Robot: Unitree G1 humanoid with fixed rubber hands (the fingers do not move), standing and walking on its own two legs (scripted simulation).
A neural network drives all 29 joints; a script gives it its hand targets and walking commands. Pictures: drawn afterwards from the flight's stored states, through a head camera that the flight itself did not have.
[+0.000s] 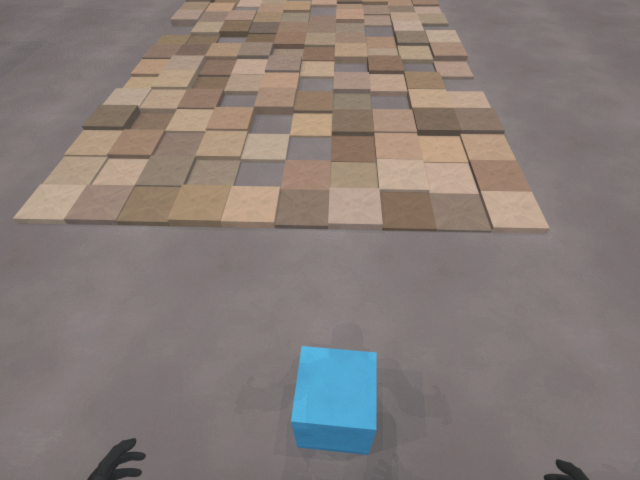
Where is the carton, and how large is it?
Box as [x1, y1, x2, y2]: [291, 346, 376, 454]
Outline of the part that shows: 302,346 291,417 291,423 297,446 368,454 375,432 376,352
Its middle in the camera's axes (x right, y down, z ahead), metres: +0.04 +0.47 +1.10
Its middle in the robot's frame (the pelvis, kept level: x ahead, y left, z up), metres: +0.42 +0.00 -0.66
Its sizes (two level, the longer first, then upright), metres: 0.210 0.200 0.250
